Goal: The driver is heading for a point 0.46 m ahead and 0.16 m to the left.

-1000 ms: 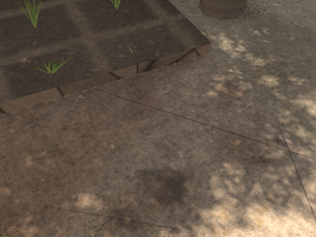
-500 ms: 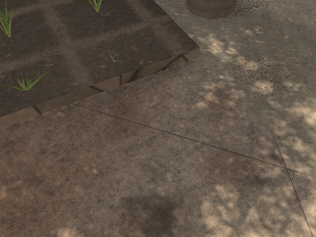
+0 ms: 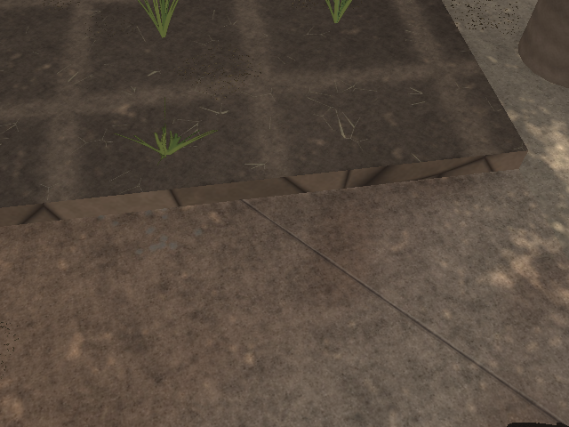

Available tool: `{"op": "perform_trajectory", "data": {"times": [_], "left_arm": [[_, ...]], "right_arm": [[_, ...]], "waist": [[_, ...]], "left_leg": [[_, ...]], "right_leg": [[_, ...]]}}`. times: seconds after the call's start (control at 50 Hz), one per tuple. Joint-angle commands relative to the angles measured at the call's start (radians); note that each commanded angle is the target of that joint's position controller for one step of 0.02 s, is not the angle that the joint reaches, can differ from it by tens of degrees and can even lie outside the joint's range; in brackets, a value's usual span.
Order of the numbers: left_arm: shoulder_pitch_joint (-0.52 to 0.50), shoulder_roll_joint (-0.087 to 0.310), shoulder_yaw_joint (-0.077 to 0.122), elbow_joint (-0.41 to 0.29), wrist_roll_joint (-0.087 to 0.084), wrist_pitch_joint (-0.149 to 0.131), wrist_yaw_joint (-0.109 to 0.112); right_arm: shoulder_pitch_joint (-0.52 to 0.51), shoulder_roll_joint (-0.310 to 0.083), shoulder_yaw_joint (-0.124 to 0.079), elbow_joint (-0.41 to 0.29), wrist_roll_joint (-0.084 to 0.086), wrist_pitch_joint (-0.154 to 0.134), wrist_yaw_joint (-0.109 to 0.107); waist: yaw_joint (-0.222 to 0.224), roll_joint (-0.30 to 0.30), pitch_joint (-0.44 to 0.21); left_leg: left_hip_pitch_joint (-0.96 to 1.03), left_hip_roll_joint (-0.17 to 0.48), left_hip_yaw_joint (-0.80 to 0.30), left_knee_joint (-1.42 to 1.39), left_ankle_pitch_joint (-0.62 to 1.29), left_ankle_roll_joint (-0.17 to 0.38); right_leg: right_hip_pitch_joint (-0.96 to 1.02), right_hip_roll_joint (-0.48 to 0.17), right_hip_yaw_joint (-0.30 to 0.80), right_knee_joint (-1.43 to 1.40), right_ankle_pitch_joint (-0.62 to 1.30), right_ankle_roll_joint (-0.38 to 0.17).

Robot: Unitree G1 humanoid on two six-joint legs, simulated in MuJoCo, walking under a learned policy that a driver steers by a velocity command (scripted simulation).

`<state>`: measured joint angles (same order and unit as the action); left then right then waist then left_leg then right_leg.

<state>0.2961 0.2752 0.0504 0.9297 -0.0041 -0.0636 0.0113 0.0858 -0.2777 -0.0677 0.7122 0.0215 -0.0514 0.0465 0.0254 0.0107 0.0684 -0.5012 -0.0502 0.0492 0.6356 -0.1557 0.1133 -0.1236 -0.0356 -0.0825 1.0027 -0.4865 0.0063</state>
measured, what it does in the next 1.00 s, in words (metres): walks ahead, turning left: right foot, then left foot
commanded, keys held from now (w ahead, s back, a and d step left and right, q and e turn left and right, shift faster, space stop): w+q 0.12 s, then q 0.36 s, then w+q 0.26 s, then no key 0.26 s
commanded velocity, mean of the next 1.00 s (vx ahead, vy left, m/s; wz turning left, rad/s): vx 0.28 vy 0.00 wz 0.52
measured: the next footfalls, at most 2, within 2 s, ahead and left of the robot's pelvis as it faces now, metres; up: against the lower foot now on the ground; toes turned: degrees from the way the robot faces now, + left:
right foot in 0.38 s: +0.41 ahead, -0.10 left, +0.00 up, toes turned +19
left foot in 0.86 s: +0.30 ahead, +0.15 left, +0.00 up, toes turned +33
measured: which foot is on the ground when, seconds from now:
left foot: down 0.00-0.40, up 0.42-0.84, down 0.86-1.00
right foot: up 0.00-0.36, down 0.38-0.86, up 0.88-1.00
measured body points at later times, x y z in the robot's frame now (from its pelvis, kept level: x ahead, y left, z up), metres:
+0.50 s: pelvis +0.24 -0.04 +0.01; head +0.28 -0.03 +0.46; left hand +0.36 +0.26 -0.07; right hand +0.42 -0.29 -0.10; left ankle +0.13 +0.06 -0.64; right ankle +0.37 -0.11 -0.72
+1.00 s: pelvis +0.32 +0.05 +0.03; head +0.32 +0.08 +0.48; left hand +0.28 +0.35 -0.10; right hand +0.58 -0.12 -0.05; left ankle +0.27 +0.12 -0.72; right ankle +0.39 -0.08 -0.65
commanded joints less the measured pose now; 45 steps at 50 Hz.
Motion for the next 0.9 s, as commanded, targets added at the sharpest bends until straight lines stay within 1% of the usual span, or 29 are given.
{"op": "perform_trajectory", "data": {"times": [0.02, 0.04, 0.06, 0.08, 0.12, 0.14, 0.2, 0.24, 0.28, 0.32, 0.36, 0.38, 0.4, 0.42, 0.44, 0.46, 0.48, 0.5, 0.52, 0.54, 0.58, 0.64, 0.74, 0.78, 0.82, 0.84, 0.86, 0.88, 0.9], "left_arm": [[-0.116, 0.143, 0.016, -0.162, -0.039, -0.091, -0.024], [-0.117, 0.132, 0.018, -0.152, -0.021, -0.094, -0.015], [-0.102, 0.142, 0.028, -0.143, -0.004, -0.083, -0.009], [-0.083, 0.14, 0.031, -0.143, 0.003, -0.067, -0.01], [-0.076, 0.115, 0.029, -0.153, 0.018, -0.044, -0.007], [-0.105, 0.107, 0.027, -0.166, 0.023, -0.037, -0.002], [-0.21, 0.073, 0.014, -0.204, 0.028, -0.035, 0.002], [-0.263, 0.066, 0.01, -0.226, 0.018, -0.036, -0.006], [-0.296, 0.083, 0.014, -0.246, 0.007, -0.031, -0.012], [-0.285, 0.119, 0.027, -0.251, 0.008, -0.031, -0.016], [-0.216, 0.146, 0.04, -0.234, 0.015, -0.041, -0.017], [-0.163, 0.162, 0.046, -0.225, 0.027, -0.049, -0.013], [-0.093, 0.214, 0.053, -0.228, 0.044, -0.048, -0.004], [-0.085, 0.238, 0.055, -0.226, 0.053, -0.028, -0.003], [-0.123, 0.184, 0.051, -0.24, 0.019, -0.01, -0.006], [-0.16, 0.117, 0.032, -0.265, 0.016, 0.002, 0.0], [-0.203, 0.097, 0.021, -0.267, 0.024, 0.018, 0.003], [-0.226, 0.096, 0.019, -0.265, 0.021, 0.028, 0.006], [-0.234, 0.122, 0.025, -0.253, 0.024, 0.033, 0.01], [-0.226, 0.133, 0.031, -0.246, 0.023, 0.031, 0.014], [-0.2, 0.141, 0.039, -0.234, 0.014, 0.019, 0.018], [-0.178, 0.169, 0.054, -0.22, 0.0, 0.002, 0.016], [-0.191, 0.207, 0.072, -0.209, -0.012, 0.001, -0.009], [-0.167, 0.203, 0.069, -0.192, -0.013, 0.012, -0.021], [-0.177, 0.197, 0.062, -0.176, -0.022, 0.03, -0.03], [-0.172, 0.17, 0.052, -0.168, -0.023, 0.036, -0.032], [-0.176, 0.106, 0.029, -0.167, -0.01, 0.035, -0.035], [-0.181, 0.026, -0.002, -0.211, 0.037, 0.028, -0.043], [-0.197, 0.103, 0.017, -0.21, 0.034, 0.024, -0.035]], "right_arm": [[0.262, -0.173, -0.053, -0.006, -0.009, -0.014, -0.017], [0.191, -0.149, -0.046, -0.021, -0.008, -0.018, -0.017], [0.141, -0.119, -0.035, -0.039, -0.016, -0.02, -0.02], [0.12, -0.113, -0.031, -0.052, -0.023, -0.02, -0.022], [0.127, -0.129, -0.035, -0.053, -0.015, -0.023, -0.03], [0.133, -0.148, -0.04, -0.054, -0.016, -0.023, -0.038], [0.162, -0.178, -0.052, -0.046, -0.012, -0.005, -0.06], [0.206, -0.182, -0.055, -0.035, -0.006, 0.014, -0.067], [0.224, -0.176, -0.054, -0.028, -0.002, 0.027, -0.072], [0.216, -0.159, -0.052, -0.034, -0.003, 0.038, -0.081], [0.169, -0.142, -0.048, -0.057, -0.005, 0.043, -0.09], [0.16, -0.113, -0.039, -0.071, -0.006, 0.043, -0.089], [0.194, -0.053, -0.019, -0.092, -0.024, 0.041, -0.088], [0.432, -0.031, -0.011, -0.086, -0.007, 0.04, -0.082], [0.452, -0.15, -0.032, -0.053, 0.003, 0.051, -0.081], [0.323, -0.206, -0.05, -0.061, 0.006, 0.07, -0.087], [0.261, -0.206, -0.055, -0.07, 0.003, 0.09, -0.096], [0.243, -0.199, -0.057, -0.082, -0.003, 0.105, -0.099], [0.248, -0.165, -0.05, -0.09, -0.003, 0.112, -0.093], [0.255, -0.138, -0.043, -0.096, -0.004, 0.11, -0.089], [0.229, -0.114, -0.036, -0.109, -0.007, 0.095, -0.081], [0.172, -0.103, -0.029, -0.13, -0.013, 0.074, -0.068], [0.158, -0.102, -0.025, -0.121, -0.005, 0.063, -0.046], [0.13, -0.092, -0.021, -0.129, -0.01, 0.063, -0.043], [0.168, -0.079, -0.02, -0.117, -0.015, 0.061, -0.04], [0.212, -0.095, -0.028, -0.1, -0.019, 0.062, -0.043], [0.269, -0.133, -0.041, -0.091, -0.018, 0.063, -0.051], [0.282, -0.256, -0.063, -0.116, -0.028, 0.067, -0.065], [0.284, -0.275, -0.064, -0.132, -0.038, 0.058, -0.062]], "waist": [[-0.127, 0.047, -0.235], [-0.076, -0.026, -0.161], [-0.039, -0.019, -0.122], [-0.013, 0.004, -0.113], [0.001, 0.015, -0.102], [0.0, 0.018, -0.081], [-0.028, 0.042, -0.069], [-0.062, 0.071, -0.107], [-0.071, 0.093, -0.119], [-0.053, 0.106, -0.128], [-0.007, 0.123, -0.143], [0.019, 0.097, -0.181], [0.022, -0.058, -0.302], [-0.084, -0.317, -0.426], [-0.072, -0.241, -0.413], [-0.027, -0.156, -0.299], [-0.029, -0.098, -0.238], [-0.036, -0.111, -0.187], [-0.05, -0.156, -0.151], [-0.048, -0.184, -0.138], [-0.028, -0.172, -0.14], [-0.009, -0.129, -0.15], [-0.015, -0.134, -0.117], [-0.004, -0.109, -0.094], [-0.04, -0.09, -0.101], [-0.058, -0.089, -0.121], [-0.075, -0.03, -0.155], [-0.042, 0.244, -0.175], [-0.081, 0.237, -0.157]], "left_leg": [[0.733, 0.323, -0.636, -0.349, -0.092, 0.234], [0.576, 0.278, -0.53, -0.362, 0.005, 0.202], [0.462, 0.241, -0.455, -0.384, 0.094, 0.183], [0.389, 0.223, -0.431, -0.406, 0.134, 0.182], [0.3, 0.204, -0.377, -0.428, 0.212, 0.192], [0.259, 0.191, -0.341, -0.426, 0.302, 0.189], [0.179, 0.11, -0.228, -0.358, 0.479, 0.122], [0.184, 0.095, -0.238, -0.322, 0.425, 0.078], [0.221, 0.111, -0.298, -0.283, 0.342, 0.059], [0.287, 0.133, -0.379, -0.214, 0.284, 0.046], [0.323, 0.127, -0.434, -0.109, 0.258, 0.021], [0.305, 0.072, -0.412, 0.0, 0.207, -0.015], [0.185, -0.012, -0.315, 0.26, -0.112, -0.065], [-0.045, -0.117, -0.255, 0.497, -0.637, -0.115], [-0.12, -0.017, -0.244, 0.618, -0.541, -0.147], [-0.155, 0.016, -0.205, 0.66, -0.453, -0.17], [-0.148, 0.042, -0.177, 0.649, -0.389, -0.183], [-0.134, 0.071, -0.16, 0.626, -0.34, -0.185], [-0.089, 0.081, -0.124, 0.597, -0.297, -0.183], [-0.066, 0.082, -0.092, 0.559, -0.273, -0.177], [-0.071, 0.101, -0.073, 0.474, -0.251, -0.162], [-0.069, 0.138, -0.077, 0.34, -0.207, -0.137], [0.055, 0.133, -0.019, 0.134, -0.158, -0.099], [0.09, 0.117, -0.004, 0.041, -0.164, -0.09], [0.21, 0.08, 0.029, -0.13, -0.084, -0.071], [0.308, 0.051, 0.031, -0.193, -0.063, -0.057], [0.437, 0.108, -0.066, -0.247, 0.004, -0.029], [0.572, 0.343, -0.415, -0.289, 0.218, 0.069], [0.528, 0.454, -0.537, -0.335, 0.242, 0.2]], "right_leg": [[-0.673, -0.011, 0.183, 0.349, 0.057, -0.041], [-0.619, -0.049, 0.175, 0.246, 0.114, -0.038], [-0.547, -0.076, 0.174, 0.175, 0.152, -0.029], [-0.492, -0.085, 0.176, 0.143, 0.172, -0.016], [-0.46, -0.083, 0.154, 0.061, 0.208, 0.024], [-0.459, -0.071, 0.141, 0.005, 0.246, 0.044], [-0.383, -0.006, 0.109, -0.251, 0.428, 0.071], [-0.318, 0.045, 0.102, -0.371, 0.566, 0.069], [-0.301, 0.066, 0.128, -0.436, 0.578, 0.064], [-0.294, 0.065, 0.17, -0.491, 0.527, 0.049], [-0.233, 0.05, 0.178, -0.551, 0.517, 0.017], [-0.122, 0.006, 0.181, -0.611, 0.632, -0.013], [0.116, -0.191, 0.342, -0.566, 0.937, -0.079], [0.359, -0.431, 0.674, -0.557, 1.059, -0.284], [0.302, -0.438, 0.74, -0.601, 0.753, -0.301], [0.205, -0.354, 0.586, -0.624, 0.593, -0.252], [0.098, -0.296, 0.483, -0.653, 0.475, -0.217], [0.0, -0.257, 0.42, -0.693, 0.328, -0.204], [-0.091, -0.217, 0.358, -0.745, 0.232, -0.192], [-0.124, -0.193, 0.311, -0.784, 0.167, -0.189], [-0.099, -0.211, 0.285, -0.825, 0.112, -0.208], [-0.049, -0.26, 0.268, -0.855, 0.082, -0.228], [-0.085, -0.262, 0.154, -0.88, 0.078, -0.204], [-0.069, -0.263, 0.129, -0.843, 0.154, -0.205], [-0.081, -0.239, 0.077, -0.753, 0.246, -0.183], [-0.112, -0.206, 0.045, -0.674, 0.291, -0.149], [-0.185, -0.149, -0.022, -0.521, 0.282, -0.083], [-0.429, -0.01, -0.116, -0.228, 0.012, 0.022], [-0.567, 0.021, -0.005, -0.033, -0.149, 0.047]]}}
